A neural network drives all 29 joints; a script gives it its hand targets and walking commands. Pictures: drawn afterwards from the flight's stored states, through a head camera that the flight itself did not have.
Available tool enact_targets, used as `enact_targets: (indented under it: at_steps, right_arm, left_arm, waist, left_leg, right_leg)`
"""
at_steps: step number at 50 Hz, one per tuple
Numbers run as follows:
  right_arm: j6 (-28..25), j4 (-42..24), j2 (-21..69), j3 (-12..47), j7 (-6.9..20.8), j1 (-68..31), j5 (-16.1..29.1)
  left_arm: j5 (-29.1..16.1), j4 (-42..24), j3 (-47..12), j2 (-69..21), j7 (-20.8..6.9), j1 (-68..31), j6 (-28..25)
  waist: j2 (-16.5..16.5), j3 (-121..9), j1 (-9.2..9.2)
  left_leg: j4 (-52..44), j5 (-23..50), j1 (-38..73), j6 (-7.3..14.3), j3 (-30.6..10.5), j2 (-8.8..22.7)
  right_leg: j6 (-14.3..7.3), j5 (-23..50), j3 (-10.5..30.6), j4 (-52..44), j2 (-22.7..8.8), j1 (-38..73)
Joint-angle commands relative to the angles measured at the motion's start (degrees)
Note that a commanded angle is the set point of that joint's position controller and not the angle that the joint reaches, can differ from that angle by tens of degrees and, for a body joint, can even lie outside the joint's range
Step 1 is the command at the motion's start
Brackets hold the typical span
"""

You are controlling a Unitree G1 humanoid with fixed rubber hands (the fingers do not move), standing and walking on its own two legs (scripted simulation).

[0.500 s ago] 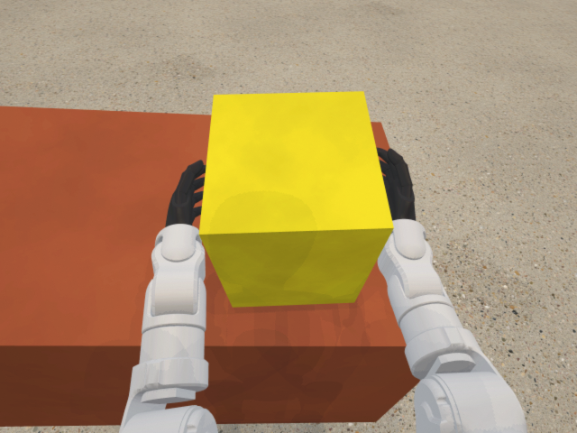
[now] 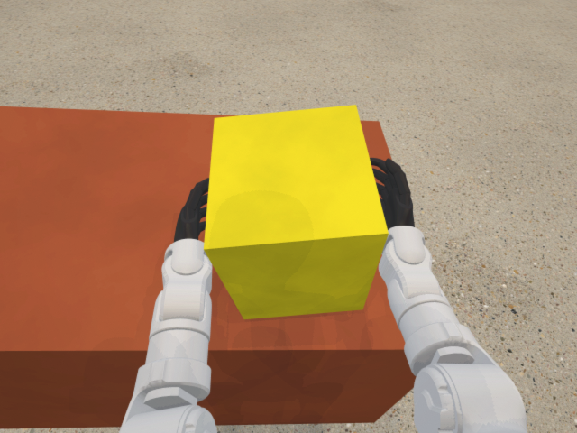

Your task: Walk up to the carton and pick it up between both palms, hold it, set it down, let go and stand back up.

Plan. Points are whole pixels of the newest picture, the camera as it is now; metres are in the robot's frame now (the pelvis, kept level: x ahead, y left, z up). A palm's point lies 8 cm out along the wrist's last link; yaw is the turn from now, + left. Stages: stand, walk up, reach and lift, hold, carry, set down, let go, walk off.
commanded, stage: set down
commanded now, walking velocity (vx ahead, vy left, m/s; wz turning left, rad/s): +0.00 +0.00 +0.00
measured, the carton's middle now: (294, 222) +0.41 +0.02 +0.06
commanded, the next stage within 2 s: none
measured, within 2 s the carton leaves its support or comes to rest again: neither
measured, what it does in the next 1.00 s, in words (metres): stands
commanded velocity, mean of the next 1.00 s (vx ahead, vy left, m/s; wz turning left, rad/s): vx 0.00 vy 0.00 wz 0.00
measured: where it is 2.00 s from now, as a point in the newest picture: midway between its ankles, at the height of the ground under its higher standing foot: outside the picture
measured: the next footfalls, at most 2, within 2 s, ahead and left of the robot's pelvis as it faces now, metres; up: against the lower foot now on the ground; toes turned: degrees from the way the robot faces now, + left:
none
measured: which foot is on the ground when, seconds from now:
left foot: down 0.00-1.00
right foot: down 0.00-1.00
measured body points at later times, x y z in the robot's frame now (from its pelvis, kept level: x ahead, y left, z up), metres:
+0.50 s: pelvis +0.01 +0.00 +0.00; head +0.05 +0.02 +0.45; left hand +0.39 +0.15 +0.04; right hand +0.42 -0.14 +0.08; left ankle +0.02 +0.15 -0.75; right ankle -0.01 -0.10 -0.75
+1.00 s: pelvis +0.02 +0.00 +0.00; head +0.09 +0.02 +0.44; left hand +0.40 +0.15 +0.01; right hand +0.43 -0.14 +0.05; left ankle +0.02 +0.15 -0.75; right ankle -0.01 -0.10 -0.75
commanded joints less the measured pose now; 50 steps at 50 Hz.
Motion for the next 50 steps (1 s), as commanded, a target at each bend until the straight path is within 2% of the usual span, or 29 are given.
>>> enact_targets:
  at_steps: [1,4,6,8,9,10,12,14,15,17,18,19,21,22,23,25,27,29,30,32,37,38,40,42,44,46,48,49,50]
  right_arm:
    - [0.73,0.05,25.92,12.67,10.42,-29.84,-7.13]
    - [-0.94,-0.88,27.56,14.78,10.64,-31.03,-7.15]
    - [-2.54,-4.4,30.03,14.09,11.0,-33.73,-8.93]
    - [-3.6,-2.36,30.56,14.28,10.82,-33.96,-9.08]
    - [-3.56,0.07,29.78,13.69,10.85,-31.99,-9.47]
    - [-3.53,0.87,29.4,12.7,10.64,-31.58,-9.63]
    - [-1.65,4.61,28.17,10.86,11.24,-28.33,-11.29]
    - [-0.78,5.79,28.3,11.26,11.74,-26.93,-10.67]
    - [-0.68,5.41,28.46,11.46,11.88,-27.37,-11.05]
    - [-0.64,6.95,28.36,9.84,11.83,-26.16,-11.03]
    - [-0.4,7.81,28.33,10.85,12.06,-25.93,-10.61]
    - [-1.16,9.1,29.36,9.75,11.94,-25.8,-11.14]
    - [-2.51,7.15,30.3,10.94,11.77,-27.83,-11.5]
    - [-3.73,5.81,30.41,9.93,11.46,-27.46,-12.06]
    - [-4.31,5.79,30.91,11.1,11.2,-27.91,-11.81]
    - [-4.01,7.36,29.79,9.66,11.55,-26.69,-11.52]
    - [-4.95,8.1,29.6,9.15,11.51,-27.05,-12.31]
    - [-5.07,7.11,29.33,10.13,11.84,-27.46,-12.4]
    - [-5.48,4.33,30.32,11.06,11.54,-29.05,-12.3]
    - [-5.35,6.43,30.01,11.2,11.3,-27.66,-13.12]
    - [-5.32,8.88,29.66,10.43,11.72,-26.46,-12.92]
    - [-5.11,10.57,29.99,9.51,11.72,-25.13,-13.59]
    - [-5.86,9.38,30.03,9.49,11.93,-26.65,-12.73]
    - [-6.68,10.58,30.39,10.05,11.33,-25.8,-13.24]
    - [-6.92,10.74,30.48,9.73,11.12,-25.4,-13.93]
    - [-7.23,10.75,30.52,10.98,11.03,-25.19,-13.83]
    - [-8.12,11.24,30.99,9.56,10.86,-25.1,-14.83]
    - [-8.21,11.0,30.79,10.57,10.97,-26.45,-14.73]
    - [-8.83,10.51,31.81,10.42,11.02,-25.76,-14.71]
  left_arm:
    - [-1.78,-1.6,-9.42,-27.89,-4.06,-35.86,-5.89]
    - [-3.15,-3.09,-10.67,-27.88,-3.29,-38.75,-9.18]
    - [-3.51,-1.05,-13.12,-30.31,-2.28,-40.12,-11.3]
    - [-3.54,-2.44,-13.35,-30.36,-1.97,-41.39,-13.0]
    - [-2.9,-2.39,-12.46,-29.94,-1.38,-40.99,-13.58]
    - [-2.07,1.63,-10.03,-28.82,-1.81,-37.47,-13.51]
    - [-0.55,4.23,-6.55,-26.94,-2.5,-36.06,-12.88]
    - [0.63,3.92,-4.88,-25.75,-2.61,-33.12,-12.35]
    - [0.26,3.41,-4.75,-26.6,-2.65,-34.05,-12.74]
    - [0.43,4.24,-4.13,-25.99,-2.8,-33.67,-12.3]
    - [0.52,2.14,-4.58,-26.7,-2.29,-35.76,-12.98]
    - [-0.17,1.76,-6.55,-28.01,-2.03,-35.58,-13.55]
    - [-0.62,-0.39,-7.47,-28.95,-1.09,-38.41,-15.28]
    - [-1.09,0.53,-8.54,-29.56,-0.94,-37.92,-16.2]
    - [-1.41,1.05,-8.9,-29.86,-0.76,-36.08,-16.73]
    - [-0.21,3.77,-6.97,-28.34,-0.52,-33.18,-16.41]
    - [0.73,4.15,-7.24,-29.46,-0.19,-33.3,-17.24]
    - [0.08,5.0,-5.88,-28.31,0.09,-32.73,-18.17]
    - [-0.91,5.12,-6.34,-28.02,-0.25,-33.35,-19.07]
    - [1.32,7.71,-3.92,-27.77,-0.44,-30.25,-19.04]
    - [1.05,8.37,-3.26,-26.86,0.19,-30.75,-20.75]
    - [1.65,8.03,-3.51,-27.59,0.41,-32.21,-20.98]
    - [1.47,8.59,-3.14,-27.2,0.4,-32.04,-22.03]
    - [-0.17,7.09,-5.98,-27.94,0.57,-33.8,-23.6]
    - [0.48,7.89,-5.32,-28.17,0.63,-34.03,-24.3]
    - [0.79,10.12,-3.64,-27.12,0.47,-30.78,-24.89]
    - [0.67,10.4,-5.04,-28.24,0.43,-32.95,-25.68]
    - [1.07,10.86,-4.0,-27.6,0.64,-33.45,-26.43]
    - [0.33,11.25,-4.95,-28.02,0.94,-32.85,-27.32]
  waist:
    - [5.77,-21.17,8.41]
    - [5.44,-28.78,9.74]
    - [5.89,-32.37,8.89]
    - [6.32,-33.04,9.22]
    - [7.2,-32.63,9.57]
    - [5.27,-29.95,10.88]
    - [3.12,-24.35,9.83]
    - [3.87,-21.64,11.55]
    - [3.56,-23.92,11.23]
    - [3.84,-23.41,9.71]
    - [5.01,-24.58,10.84]
    - [7.33,-24.9,9.65]
    - [6.81,-31.82,10.34]
    - [7.53,-34.27,8.68]
    - [7.02,-34.37,9.74]
    - [6.81,-30.94,10.63]
    - [8.41,-33.8,10.69]
    - [6.05,-33.72,11.56]
    - [4.68,-34.43,10.43]
    - [3.99,-31.75,12.13]
    - [6.58,-32.64,12.88]
    - [6.18,-29.87,11.89]
    - [7.12,-32.65,12.61]
    - [8.13,-35.03,10.64]
    - [8.35,-36.88,10.71]
    - [6.45,-35.56,12.51]
    - [7.07,-36.07,10.17]
    - [7.78,-38.25,12.02]
    - [7.46,-38.49,11.51]
  left_leg:
    - [-2.12,12.55,5.17,1.27,9.7,-1.35]
    - [-1.06,15.63,4.71,1.65,9.87,-1.17]
    - [0.16,15.81,4.32,1.32,10.03,-1.24]
    - [0.99,19.45,3.78,0.86,10.23,-0.92]
    - [0.84,19.95,3.25,0.79,10.11,-1.18]
    - [0.27,19.88,2.41,1.21,10.4,-1.0]
    - [-1.97,12.83,-0.26,2.25,10.8,-1.32]
    - [-2.86,12.89,-1.4,2.6,11.38,-1.1]
    - [-2.91,13.72,-1.08,2.52,10.92,-1.2]
    - [-1.74,15.81,-0.17,2.33,10.98,-1.33]
    - [-1.22,19.19,1.66,1.76,11.19,-0.92]
    - [0.03,20.99,2.05,1.1,11.28,-0.91]
    - [1.64,26.47,2.79,0.99,11.08,-0.79]
    - [2.53,28.45,3.56,0.36,10.97,-0.68]
    - [3.59,31.74,5.16,0.16,10.77,-0.19]
    - [2.75,28.56,3.52,0.6,11.38,-0.12]
    - [3.7,32.31,3.5,0.43,10.82,-0.26]
    - [3.21,28.42,1.68,0.96,11.76,0.01]
    - [3.31,28.42,-0.2,1.1,11.63,-0.26]
    - [2.08,26.37,-2.49,1.37,12.63,-0.56]
    - [3.09,28.09,-1.61,1.79,11.98,-0.65]
    - [2.6,27.53,-0.86,1.56,11.51,-0.09]
    - [2.73,27.75,-1.47,1.41,11.78,-0.02]
    - [5.25,33.57,-0.36,0.76,11.42,0.01]
    - [5.32,33.59,0.56,0.48,11.43,0.13]
    - [4.57,32.25,-1.8,1.68,12.13,-0.02]
    - [5.0,31.44,-3.56,0.89,11.7,-0.14]
    - [4.97,31.58,-3.96,0.82,11.61,0.24]
    - [4.94,31.95,-3.76,0.73,11.46,0.29]
  right_leg:
    - [1.59,5.52,-4.28,-5.36,2.14,0.62]
    - [2.04,11.7,-3.64,-3.58,1.13,0.75]
    - [1.43,10.6,-3.94,-3.31,2.19,-1.0]
    - [1.37,13.58,-3.58,-2.9,1.98,-0.38]
    - [1.3,14.69,-3.55,-2.71,1.72,0.1]
    - [1.41,14.41,-2.93,-3.47,1.82,0.42]
    - [1.98,11.41,-2.7,-4.35,0.93,0.75]
    - [2.6,12.14,-1.7,-3.37,0.97,2.38]
    - [2.14,12.9,-2.68,-3.24,1.05,2.48]
    - [2.19,14.25,-2.49,-2.51,1.13,1.8]
    - [2.05,14.75,-1.93,-2.44,1.3,0.88]
    - [1.22,14.88,-2.09,-2.83,1.53,0.07]
    - [1.03,18.7,-2.53,-1.43,1.92,-0.51]
    - [0.47,21.42,-2.53,-1.26,2.15,-0.62]
    - [0.24,21.55,-3.02,-1.22,2.33,-2.68]
    - [-0.11,17.16,-2.18,-3.17,2.21,-2.3]
    - [-0.32,20.72,-2.68,-2.13,2.43,-2.17]
    - [0.07,18.99,-1.45,-2.27,2.05,-2.75]
    - [0.27,22.76,-1.42,-1.35,1.86,-0.64]
    - [0.75,23.81,-0.8,-1.17,1.45,1.06]
    - [0.17,19.98,-0.53,-0.75,1.5,-0.43]
    - [0.09,19.53,-1.07,-1.07,2.0,-1.47]
    - [-0.1,19.5,-0.7,-1.01,1.83,-1.82]
    - [-0.4,24.77,-0.77,0.7,2.34,-2.41]
    - [-0.84,24.31,-1.18,-0.41,2.47,-3.65]
    - [-0.03,24.89,-0.42,-0.3,1.64,-2.48]
    - [0.19,28.42,-0.54,0.76,1.52,-0.31]
    - [-0.21,27.95,-0.15,1.06,1.95,-0.48]
    - [-0.48,28.36,-0.11,1.01,1.94,-1.4]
